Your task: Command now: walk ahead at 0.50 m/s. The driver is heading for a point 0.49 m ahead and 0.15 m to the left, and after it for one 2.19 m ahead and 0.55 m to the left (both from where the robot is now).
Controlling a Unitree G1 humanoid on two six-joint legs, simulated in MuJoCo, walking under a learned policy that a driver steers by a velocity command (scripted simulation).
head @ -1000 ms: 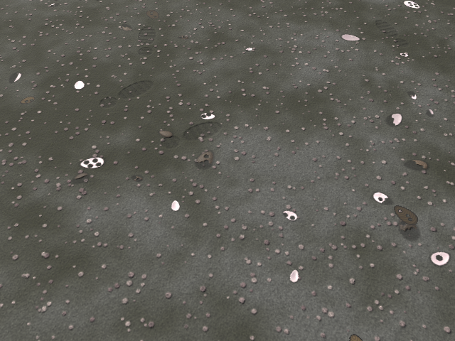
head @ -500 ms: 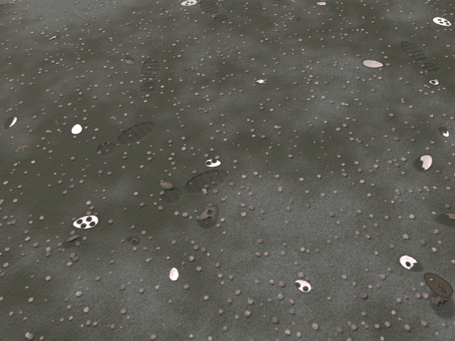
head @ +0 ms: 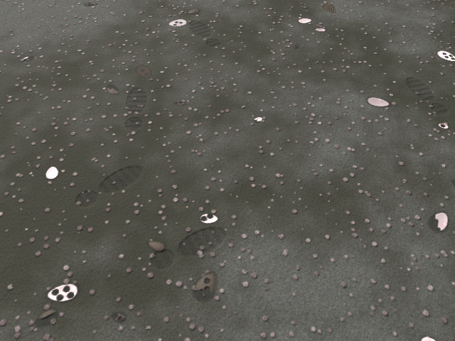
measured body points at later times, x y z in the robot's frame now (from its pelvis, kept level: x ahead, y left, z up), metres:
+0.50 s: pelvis +0.27 -0.06 +0.00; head +0.30 -0.07 +0.45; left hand +0.37 +0.22 -0.10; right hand +0.36 -0.34 -0.14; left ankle +0.20 +0.08 -0.66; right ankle +0.32 -0.16 -0.74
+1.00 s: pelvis +0.52 +0.05 -0.01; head +0.55 +0.07 +0.44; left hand +0.51 +0.35 -0.13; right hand +0.75 -0.16 -0.11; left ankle +0.55 +0.13 -0.74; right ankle +0.49 -0.14 -0.65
